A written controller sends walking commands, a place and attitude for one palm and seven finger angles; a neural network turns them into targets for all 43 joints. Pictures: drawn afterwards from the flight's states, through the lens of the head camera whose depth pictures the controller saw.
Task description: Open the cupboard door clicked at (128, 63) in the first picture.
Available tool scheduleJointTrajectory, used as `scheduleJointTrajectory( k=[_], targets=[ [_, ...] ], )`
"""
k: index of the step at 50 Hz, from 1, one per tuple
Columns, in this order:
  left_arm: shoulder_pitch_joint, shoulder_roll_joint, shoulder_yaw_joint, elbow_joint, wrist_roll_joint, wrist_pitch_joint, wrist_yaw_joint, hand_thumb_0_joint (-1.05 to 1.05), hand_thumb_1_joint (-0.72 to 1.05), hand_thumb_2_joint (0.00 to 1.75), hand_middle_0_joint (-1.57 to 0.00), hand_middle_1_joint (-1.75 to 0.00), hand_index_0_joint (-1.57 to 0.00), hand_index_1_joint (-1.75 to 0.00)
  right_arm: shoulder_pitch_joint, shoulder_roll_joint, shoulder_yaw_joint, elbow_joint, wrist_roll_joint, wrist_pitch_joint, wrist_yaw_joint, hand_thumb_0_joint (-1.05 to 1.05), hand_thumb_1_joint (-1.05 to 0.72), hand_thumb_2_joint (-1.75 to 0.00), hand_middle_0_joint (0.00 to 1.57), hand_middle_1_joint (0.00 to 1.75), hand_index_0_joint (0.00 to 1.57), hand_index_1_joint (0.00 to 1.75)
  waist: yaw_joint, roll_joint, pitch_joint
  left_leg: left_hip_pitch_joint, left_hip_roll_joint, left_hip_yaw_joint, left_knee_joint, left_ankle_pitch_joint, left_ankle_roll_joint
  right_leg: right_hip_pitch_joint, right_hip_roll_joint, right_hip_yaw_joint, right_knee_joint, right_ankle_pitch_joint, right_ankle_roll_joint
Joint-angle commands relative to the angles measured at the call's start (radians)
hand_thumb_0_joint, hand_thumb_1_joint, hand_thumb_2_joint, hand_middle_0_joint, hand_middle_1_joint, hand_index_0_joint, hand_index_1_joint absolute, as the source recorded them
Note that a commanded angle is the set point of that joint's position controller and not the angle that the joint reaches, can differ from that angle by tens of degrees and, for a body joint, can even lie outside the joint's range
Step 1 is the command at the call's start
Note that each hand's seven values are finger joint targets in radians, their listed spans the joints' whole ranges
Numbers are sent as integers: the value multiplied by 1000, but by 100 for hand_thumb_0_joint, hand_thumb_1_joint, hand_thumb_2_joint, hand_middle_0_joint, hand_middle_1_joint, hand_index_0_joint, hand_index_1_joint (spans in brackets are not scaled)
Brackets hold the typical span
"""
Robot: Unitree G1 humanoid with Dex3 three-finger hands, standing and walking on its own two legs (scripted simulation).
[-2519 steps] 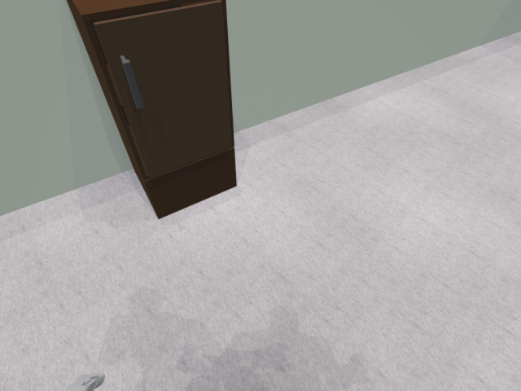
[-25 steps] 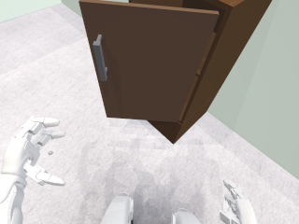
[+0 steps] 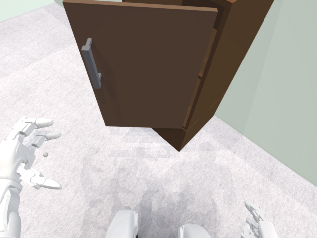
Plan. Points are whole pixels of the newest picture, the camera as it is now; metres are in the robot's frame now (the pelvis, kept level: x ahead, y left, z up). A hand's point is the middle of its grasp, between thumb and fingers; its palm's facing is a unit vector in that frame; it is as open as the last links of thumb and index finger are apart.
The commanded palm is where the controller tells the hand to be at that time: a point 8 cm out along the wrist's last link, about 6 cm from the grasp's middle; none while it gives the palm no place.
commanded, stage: raise the hand with hooked fingers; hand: left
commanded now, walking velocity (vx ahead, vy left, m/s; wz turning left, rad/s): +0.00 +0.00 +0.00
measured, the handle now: (93, 64) +0.59 +0.24 +0.04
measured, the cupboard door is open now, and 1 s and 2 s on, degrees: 43 43 43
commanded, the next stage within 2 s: move the hooked fingers beside the handle in 0.16 s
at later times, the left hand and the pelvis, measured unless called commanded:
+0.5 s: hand (54, 139) +0.32 +0.27 +0.05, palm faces +0.04 -1.00 -0.02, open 14.0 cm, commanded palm +0.31 +0.31 +0.05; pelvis -0.01 -0.01 -0.01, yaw +0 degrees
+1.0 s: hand (64, 113) +0.40 +0.27 +0.04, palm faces +0.04 -1.00 -0.01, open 14.0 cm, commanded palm +0.38 +0.32 +0.05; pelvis -0.01 +0.01 -0.01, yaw -1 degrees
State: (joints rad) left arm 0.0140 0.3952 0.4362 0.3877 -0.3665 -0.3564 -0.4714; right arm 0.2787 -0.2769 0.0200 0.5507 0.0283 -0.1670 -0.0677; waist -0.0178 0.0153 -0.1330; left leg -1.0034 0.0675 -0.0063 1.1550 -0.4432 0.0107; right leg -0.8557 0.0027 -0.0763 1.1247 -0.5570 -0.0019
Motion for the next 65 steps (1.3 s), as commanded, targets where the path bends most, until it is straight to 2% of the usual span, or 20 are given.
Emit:
scheduleJointTrajectory(
  k=[1, 5, 6, 13, 16, 19, 24, 28, 30, 33, 39, 42, 45, 49, 52, 54, 57, 60, 62, 65],
  targets=[
    [-142, 254, 80, -231, -16, -69, -13, 0, -50, 30, -30, -120, -30, -120, 0, -149, -69, -136, 8, -47, -10, 0, -90, -90, 20, 30, 20, 30, 14, 120, -324, 356, -45, -26, -152, 222, 19, 50, 42, 35, -162, 247, -25],
    [-131, 252, 91, -229, -25, -67, -9, 0, -50, 30, -30, -120, -30, -120, -10, -144, -67, -133, 9, -42, -9, 0, -90, -90, 20, 30, 20, 30, 15, 108, -312, 347, -46, -22, -148, 232, 18, 64, 40, 41, -169, 272, -20],
    [-129, 260, 108, -210, -33, -66, -8, 0, -50, 30, -30, -120, -30, -120, -3, -144, -66, -132, 7, -41, -11, 0, -90, -90, 20, 30, 20, 30, 11, 67, -307, 328, -46, -22, -137, 234, 21, 69, 45, 43, -166, 279, -20],
    [-160, 224, 70, -138, -30, -56, -28, 0, -50, 30, -30, -120, -30, -120, -13, -146, -62, -133, 12, -31, -10, 0, -90, -90, 20, 30, 20, 30, 5, 56, -269, 279, -49, -12, -129, 182, 20, 63, 36, 63, -180, 236, -15],
    [-346, 270, 71, -95, -10, -62, -26, 0, -50, 30, -30, -120, -30, -120, -5, -153, -56, -107, 9, -28, -23, 0, -90, -90, 20, 30, 20, 30, -33, 41, -225, 238, -41, -19, -106, 119, 24, 6, 39, 76, -182, 154, -16],
    [-479, 281, 61, -76, 10, -82, -24, 0, -50, 30, -30, -120, -30, -120, -8, -153, -54, -92, 8, -34, -33, 0, -90, -90, 20, 30, 20, 30, -33, 98, -264, 270, -39, -26, -109, 99, 22, -20, 35, 73, -170, 122, -22],
    [-489, 309, 70, -62, 28, -86, -23, 0, -50, 30, -30, -120, -30, -120, 4, -153, -58, -81, 7, -31, -32, 0, -90, -90, 20, 30, 20, 30, -3, 166, -382, 377, -35, -38, -130, 179, 14, -8, 38, 51, -149, 192, -30],
    [-508, 342, 101, 91, 42, -21, -8, 0, -50, 30, -30, -120, -30, -120, 23, -159, -55, -77, 8, -2, -26, 0, -90, -90, 20, 30, 20, 30, -11, 75, -322, 285, -35, -29, -132, 150, 19, 8, 38, 50, -159, 189, -19],
    [-526, 335, 95, 139, 50, -4, -1, 0, -50, 30, -30, -120, -30, -120, 31, -161, -56, -81, 9, 9, -22, 0, -90, -90, 20, 30, 20, 30, -10, 69, -302, 264, -36, -25, -135, 138, 20, 4, 37, 50, -162, 180, -18],
    [-555, 358, 115, 145, 56, -23, 8, 0, -50, 30, -30, -120, -30, -120, 49, -165, -60, -84, 6, 21, -16, 0, -90, -90, 20, 30, 20, 30, -5, 59, -342, 278, -36, -21, -128, 175, 20, 16, 40, 48, -151, 217, -20],
    [-679, 347, 88, 161, 77, -102, 13, 0, -50, 30, -30, -120, -30, -120, 80, -171, -70, -53, 1, 38, -8, 0, -90, -90, 20, 30, 20, 30, -32, 100, -372, 346, -27, -43, -123, 197, 15, -59, 46, 36, -131, 209, -26],
    [-717, 353, 83, 187, 83, -107, 2, 0, -50, 30, -30, -120, -30, -120, 92, -175, -73, -40, 2, 46, -9, 0, -90, -90, 20, 30, 20, 30, -35, 130, -393, 381, -25, -48, -123, 217, 12, -83, 45, 33, -128, 214, -29],
    [-788, 368, 81, 247, 99, -92, 9, 0, -50, 30, -30, -120, -30, -120, 102, -180, -72, -26, 1, 62, -12, 0, -90, -90, 20, 30, 20, 30, -51, 101, -363, 359, -23, -57, -127, 173, 14, -110, 44, 27, -131, 180, -25],
    [-842, 429, 127, 275, 116, -107, 27, 0, -50, 30, -30, -120, -30, -120, 113, -181, -69, -21, -6, 74, -12, 0, -90, -90, 20, 30, 20, 30, -35, 127, -402, 375, -22, -60, -120, 207, 11, -101, 43, 28, -120, 198, -30],
    [-869, 433, 124, 283, 125, -126, 32, 0, -50, 30, -30, -120, -30, -120, 122, -180, -70, -16, -9, 83, -8, 0, -90, -90, 20, 30, 20, 30, -40, 149, -449, 412, -19, -60, -103, 267, 8, -114, 47, 29, -107, 235, -30],
    [-901, 421, 104, 329, 137, -127, 34, 0, -50, 30, -30, -120, -30, -120, 127, -179, -67, -8, -10, 93, -4, 0, -90, -90, 20, 30, 20, 30, -51, 157, -417, 402, -17, -63, -102, 253, 6, -136, 48, 25, -108, 223, -29],
    [-958, 426, 92, 437, 148, -116, 24, 0, -50, 30, -30, -120, -30, -120, 136, -186, -64, 0, -8, 106, -5, 0, -90, -90, 20, 30, 20, 30, -78, 100, -368, 330, -17, -59, -92, 186, 16, -151, 50, 29, -114, 190, -23],
    [-1019, 481, 103, 516, 164, -99, 10, 0, -50, 30, -30, -120, -30, -120, 145, -196, -59, 0, -7, 119, -9, 0, -90, -90, 20, 30, 20, 30, -89, 93, -353, 276, -19, -55, -75, 157, 22, -157, 49, 35, -110, 177, -23],
    [-1076, 503, 112, 490, 169, -118, 6, 0, -50, 30, -30, -120, -30, -120, 152, -197, -59, 4, -13, 123, -8, 0, -90, -90, 20, 30, 20, 30, -80, 147, -421, 330, -16, -62, -64, 205, 18, -172, 49, 35, -93, 198, -27],
    [-1115, 553, 144, 499, 173, -134, 7, 0, -50, 30, -30, -120, -30, -120, 162, -200, -59, 13, -17, 134, -6, 0, -90, -90, 20, 30, 20, 30, -85, 146, -466, 338, -11, -65, -37, 245, 18, -175, 53, 37, -80, 222, -26]
  ],
)
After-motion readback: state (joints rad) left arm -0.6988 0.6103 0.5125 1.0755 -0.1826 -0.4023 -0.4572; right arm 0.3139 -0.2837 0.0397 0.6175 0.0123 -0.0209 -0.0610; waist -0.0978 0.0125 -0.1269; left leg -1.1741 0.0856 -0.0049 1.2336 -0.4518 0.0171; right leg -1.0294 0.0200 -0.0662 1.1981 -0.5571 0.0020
